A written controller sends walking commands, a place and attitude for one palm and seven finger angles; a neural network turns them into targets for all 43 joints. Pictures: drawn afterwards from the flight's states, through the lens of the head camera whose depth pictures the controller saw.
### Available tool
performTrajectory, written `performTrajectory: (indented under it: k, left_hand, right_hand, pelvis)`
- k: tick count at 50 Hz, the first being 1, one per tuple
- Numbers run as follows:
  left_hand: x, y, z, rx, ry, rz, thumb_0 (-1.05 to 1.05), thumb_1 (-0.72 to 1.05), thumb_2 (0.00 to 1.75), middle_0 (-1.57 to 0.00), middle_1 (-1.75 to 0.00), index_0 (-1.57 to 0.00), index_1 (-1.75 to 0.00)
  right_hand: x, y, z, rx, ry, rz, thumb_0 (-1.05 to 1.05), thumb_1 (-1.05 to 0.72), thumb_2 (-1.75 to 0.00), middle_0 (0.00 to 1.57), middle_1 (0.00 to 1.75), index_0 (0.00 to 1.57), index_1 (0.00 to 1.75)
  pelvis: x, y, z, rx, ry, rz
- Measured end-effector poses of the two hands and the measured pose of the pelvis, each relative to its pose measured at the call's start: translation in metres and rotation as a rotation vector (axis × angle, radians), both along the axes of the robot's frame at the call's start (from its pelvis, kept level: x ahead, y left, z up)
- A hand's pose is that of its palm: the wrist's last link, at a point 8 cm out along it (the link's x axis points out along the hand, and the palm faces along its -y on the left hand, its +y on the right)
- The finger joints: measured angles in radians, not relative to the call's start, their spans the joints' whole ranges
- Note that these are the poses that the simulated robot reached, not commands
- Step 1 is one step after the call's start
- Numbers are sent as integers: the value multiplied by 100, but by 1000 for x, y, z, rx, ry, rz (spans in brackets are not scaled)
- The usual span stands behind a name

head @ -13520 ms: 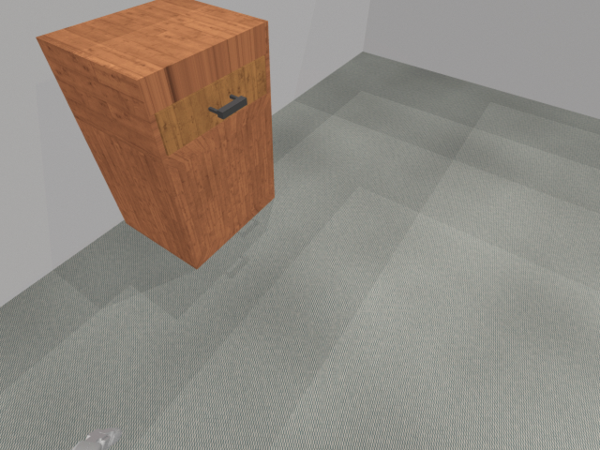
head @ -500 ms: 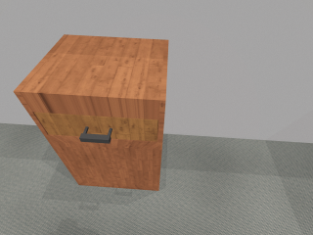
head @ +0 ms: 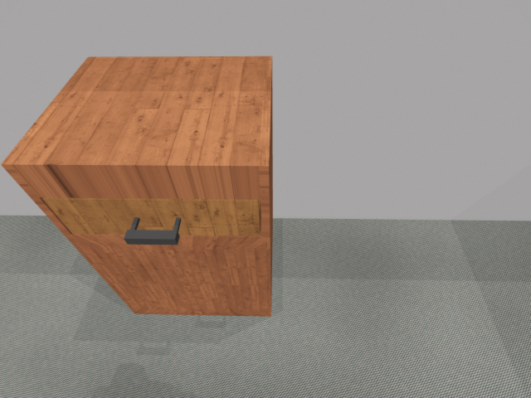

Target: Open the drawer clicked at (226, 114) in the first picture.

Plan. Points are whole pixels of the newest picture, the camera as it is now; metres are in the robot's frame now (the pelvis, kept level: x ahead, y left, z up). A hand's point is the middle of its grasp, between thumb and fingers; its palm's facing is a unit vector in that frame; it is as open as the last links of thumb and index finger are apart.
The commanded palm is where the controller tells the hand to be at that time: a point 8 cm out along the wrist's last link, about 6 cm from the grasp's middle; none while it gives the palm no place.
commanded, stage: look again from close up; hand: left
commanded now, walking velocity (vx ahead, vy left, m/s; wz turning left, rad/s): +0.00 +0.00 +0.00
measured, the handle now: (154, 229) +0.48 +0.29 -0.14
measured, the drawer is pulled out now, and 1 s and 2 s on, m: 0.00 0.00 0.00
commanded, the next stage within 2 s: shuffle to correct the standing spot in 0.42 s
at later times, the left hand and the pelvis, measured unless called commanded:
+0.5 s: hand out of the picture +0.01 +0.19 -0.18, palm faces +0.00 -0.98 -0.19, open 7.4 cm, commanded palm none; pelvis +0.00 +0.02 +0.00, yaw -1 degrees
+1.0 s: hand out of the picture -0.02 +0.27 -0.19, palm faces +0.05 -0.97 -0.25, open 7.4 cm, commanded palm none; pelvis -0.04 +0.07 -0.01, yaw +0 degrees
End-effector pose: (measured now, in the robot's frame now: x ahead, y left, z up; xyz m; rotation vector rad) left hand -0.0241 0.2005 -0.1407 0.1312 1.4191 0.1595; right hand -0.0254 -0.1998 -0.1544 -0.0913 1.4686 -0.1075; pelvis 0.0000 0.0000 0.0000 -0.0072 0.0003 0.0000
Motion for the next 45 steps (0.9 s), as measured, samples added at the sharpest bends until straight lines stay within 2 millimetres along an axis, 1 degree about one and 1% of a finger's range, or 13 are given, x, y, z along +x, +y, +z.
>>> performTrajectory:
  k: [4, 10, 14, 18, 22, 29, 35, 40, 45]
  left_hand:
    - [2, 6, -5, -4, 3, -17, 1, 90, 90, -20, -30, -20, -30]
    - [21, 21, -8, 8, -50, -25, 1, 91, 90, -20, -30, -20, -30]
    - [30, 31, -8, 16, -79, -32, 1, 91, 90, -20, -30, -20, -30]
    - [33, 37, -7, 18, -88, -38, 1, 91, 90, -20, -30, -20, -30]
    - [30, 40, -7, 14, -76, -42, 1, 91, 90, -20, -30, -20, -30]
    - [17, 42, -6, 6, -40, -35, 1, 90, 90, -20, -30, -20, -30]
    - [6, 49, -5, 25, -28, -18, 1, 90, 90, -20, -30, -20, -30]
    - [-2, 66, -6, 55, -38, -3, 1, 90, 90, -20, -30, -20, -30]
    - [-8, 94, -11, 74, -53, 15, 1, 90, 90, -20, -30, -20, -30]
  right_hand:
    - [6, -4, -2, -24, -45, -21, 2, -92, -89, 20, 30, 20, 30]
    - [17, -1, 1, -45, -93, -13, 1, -92, -89, 20, 30, 20, 30]
    - [20, 0, 3, -55, -100, -5, 2, -92, -89, 20, 30, 20, 30]
    - [19, 1, 6, -60, -99, 2, 1, -92, -89, 20, 30, 20, 30]
    - [18, 4, 8, -61, -92, 5, 1, -92, -89, 20, 30, 20, 30]
    - [14, 8, 9, -57, -78, 5, 1, -91, -89, 20, 30, 20, 30]
    - [13, 8, 6, -58, -74, 11, 1, -91, -89, 20, 30, 20, 30]
    - [17, 6, 3, -77, -91, 23, 1, -91, -89, 20, 30, 20, 30]
    - [25, 9, 9, -117, -116, 34, 1, -91, -89, 20, 30, 20, 30]
  pelvis:
    - [2, 5, -5, -6, -3, 2]
    - [6, 11, -5, 8, -17, -10]
    - [5, 14, -5, 11, -24, -13]
    - [3, 17, -3, 12, -25, -15]
    - [2, 19, -2, 13, -24, -17]
    - [0, 23, -1, 14, -25, -20]
    - [-10, 28, -3, 18, -22, -22]
    - [-22, 36, -7, 14, -24, -11]
    - [-31, 53, -11, 18, -25, 6]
